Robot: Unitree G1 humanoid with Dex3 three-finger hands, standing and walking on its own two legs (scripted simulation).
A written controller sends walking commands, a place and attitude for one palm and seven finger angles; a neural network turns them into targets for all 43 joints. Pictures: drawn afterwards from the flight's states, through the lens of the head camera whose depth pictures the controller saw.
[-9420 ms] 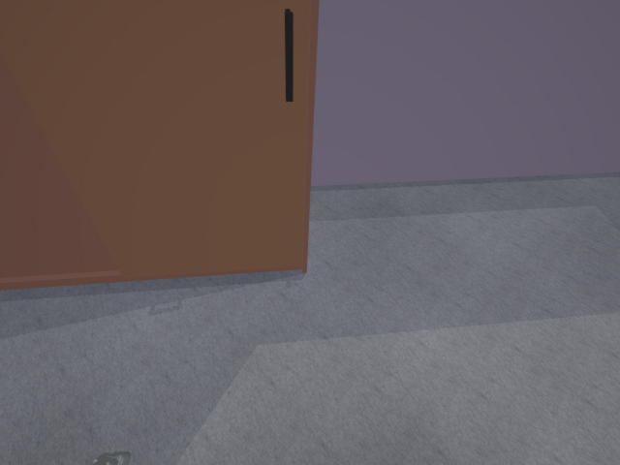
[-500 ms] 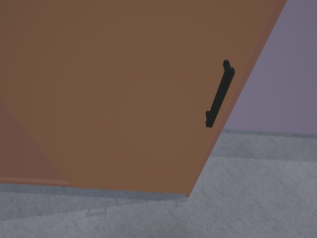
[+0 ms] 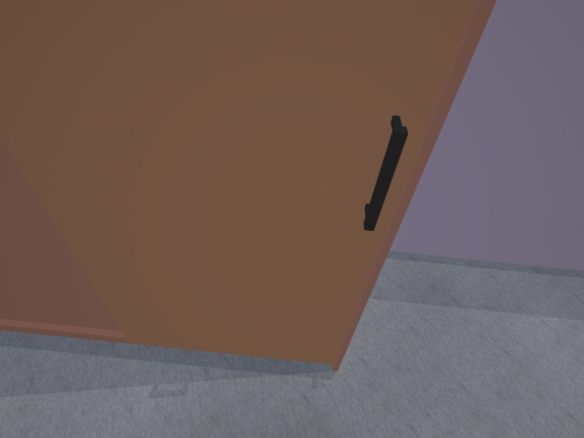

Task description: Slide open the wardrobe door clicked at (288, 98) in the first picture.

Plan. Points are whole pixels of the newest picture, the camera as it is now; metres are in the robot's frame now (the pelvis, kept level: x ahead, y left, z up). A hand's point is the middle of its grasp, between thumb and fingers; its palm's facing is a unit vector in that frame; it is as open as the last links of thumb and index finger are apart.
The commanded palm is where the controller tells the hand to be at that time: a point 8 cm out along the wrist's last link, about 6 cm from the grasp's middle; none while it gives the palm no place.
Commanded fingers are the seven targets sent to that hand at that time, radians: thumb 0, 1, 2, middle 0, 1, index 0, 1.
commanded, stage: come to a stop and stand still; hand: right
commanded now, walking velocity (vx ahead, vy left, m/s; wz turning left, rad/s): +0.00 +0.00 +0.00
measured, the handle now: (381, 177) +0.49 -0.10 +0.12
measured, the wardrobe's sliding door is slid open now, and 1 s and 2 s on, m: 0.00 0.00 0.00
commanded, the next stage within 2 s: look again from close up in 0.92 s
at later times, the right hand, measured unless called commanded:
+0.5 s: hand out of the picture +0.01 -0.15 -0.17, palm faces -0.01 +0.98 -0.18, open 7.3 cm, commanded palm none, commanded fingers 0.00 -0.90 -0.90 0.20 0.30 0.20 0.30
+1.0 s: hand out of the picture +0.06 -0.15 -0.17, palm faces +0.00 +0.98 -0.21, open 7.4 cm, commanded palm none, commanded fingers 0.00 -0.90 -0.90 0.20 0.30 0.20 0.30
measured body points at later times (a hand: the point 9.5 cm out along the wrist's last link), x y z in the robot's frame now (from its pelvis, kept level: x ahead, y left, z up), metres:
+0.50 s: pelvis +0.02 +0.02 +0.00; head +0.03 +0.03 +0.45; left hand +0.02 +0.24 -0.16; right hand +0.01 -0.20 -0.15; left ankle +0.02 +0.13 -0.74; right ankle +0.02 -0.09 -0.74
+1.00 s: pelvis +0.04 +0.03 +0.01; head +0.06 +0.04 +0.46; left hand +0.05 +0.26 -0.16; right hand +0.06 -0.20 -0.15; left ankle +0.02 +0.13 -0.74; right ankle +0.02 -0.09 -0.74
